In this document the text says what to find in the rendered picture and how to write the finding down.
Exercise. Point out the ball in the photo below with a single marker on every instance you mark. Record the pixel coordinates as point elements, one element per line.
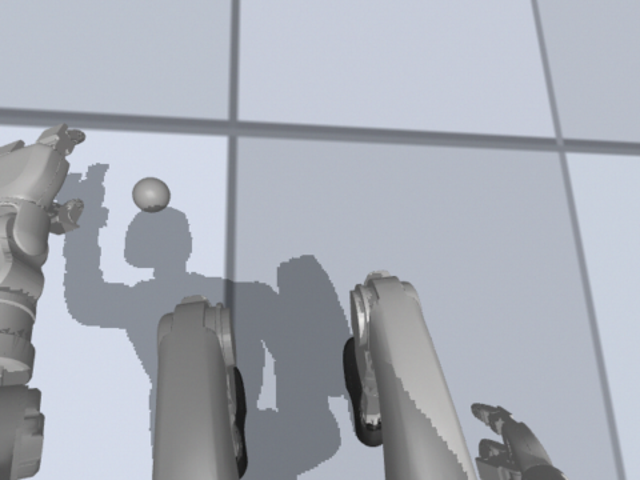
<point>151,195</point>

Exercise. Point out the right robot hand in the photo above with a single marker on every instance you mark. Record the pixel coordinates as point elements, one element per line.
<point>520,451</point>

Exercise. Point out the left robot arm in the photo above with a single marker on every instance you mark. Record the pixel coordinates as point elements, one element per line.
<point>24,232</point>

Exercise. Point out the left robot hand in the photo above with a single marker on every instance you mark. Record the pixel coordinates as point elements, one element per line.
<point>36,173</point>

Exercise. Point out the right robot foot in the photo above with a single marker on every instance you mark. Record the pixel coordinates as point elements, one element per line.
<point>370,435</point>

